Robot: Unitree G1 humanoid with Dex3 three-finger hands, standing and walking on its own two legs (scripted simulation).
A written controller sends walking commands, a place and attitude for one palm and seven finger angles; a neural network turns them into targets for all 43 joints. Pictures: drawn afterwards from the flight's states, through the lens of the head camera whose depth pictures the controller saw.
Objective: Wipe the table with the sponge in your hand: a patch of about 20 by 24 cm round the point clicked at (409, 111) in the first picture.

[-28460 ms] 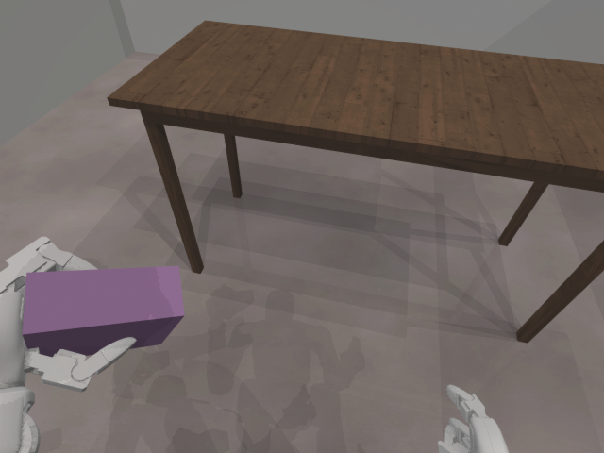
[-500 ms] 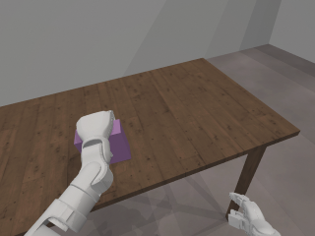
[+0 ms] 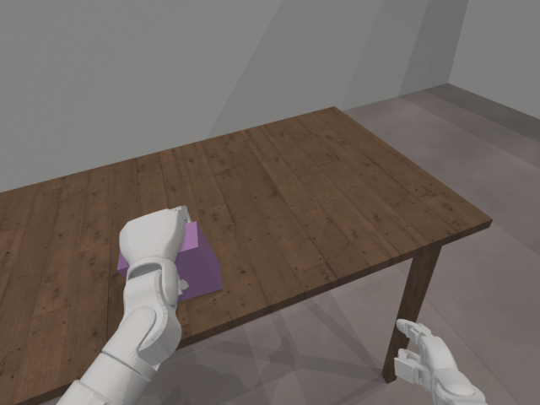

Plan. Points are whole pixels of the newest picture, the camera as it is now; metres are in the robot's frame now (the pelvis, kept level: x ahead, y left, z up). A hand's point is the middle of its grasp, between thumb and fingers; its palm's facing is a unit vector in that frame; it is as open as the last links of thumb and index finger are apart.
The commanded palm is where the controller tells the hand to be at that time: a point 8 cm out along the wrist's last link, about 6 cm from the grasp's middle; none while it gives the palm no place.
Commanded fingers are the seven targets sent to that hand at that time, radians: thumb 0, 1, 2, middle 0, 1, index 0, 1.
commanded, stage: slide back across to the middle lane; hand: left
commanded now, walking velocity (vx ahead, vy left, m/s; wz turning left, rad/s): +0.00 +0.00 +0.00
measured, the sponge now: (179, 273) +0.30 +0.19 +0.06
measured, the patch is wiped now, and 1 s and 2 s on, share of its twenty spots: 0.80 0.80 0.95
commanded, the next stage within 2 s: wipe forward along the middle lane in 0.68 s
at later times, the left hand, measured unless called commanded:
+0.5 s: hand (150, 273) +0.26 +0.20 +0.12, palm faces +0.17 -0.26 -0.95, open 9.5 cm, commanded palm +0.22 +0.22 +0.18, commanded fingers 0.00 0.10 1.30 -1.20 -1.60 -1.20 -1.60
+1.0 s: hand (121, 278) +0.25 +0.25 +0.11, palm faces +0.06 -0.10 -0.99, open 9.5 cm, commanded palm +0.23 +0.26 +0.17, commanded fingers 0.00 0.10 1.30 -1.20 -1.60 -1.20 -1.60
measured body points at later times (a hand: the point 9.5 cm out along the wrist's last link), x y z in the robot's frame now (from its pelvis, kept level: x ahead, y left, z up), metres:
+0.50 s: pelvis -0.01 +0.00 +0.00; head -0.06 -0.05 +0.45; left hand +0.24 +0.21 +0.18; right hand +0.25 -0.20 -0.06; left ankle +0.02 +0.14 -0.74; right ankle -0.03 -0.08 -0.74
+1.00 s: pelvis -0.02 -0.01 +0.00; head -0.07 -0.06 +0.45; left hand +0.25 +0.25 +0.17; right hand +0.22 -0.22 -0.07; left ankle +0.02 +0.14 -0.74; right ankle -0.03 -0.08 -0.74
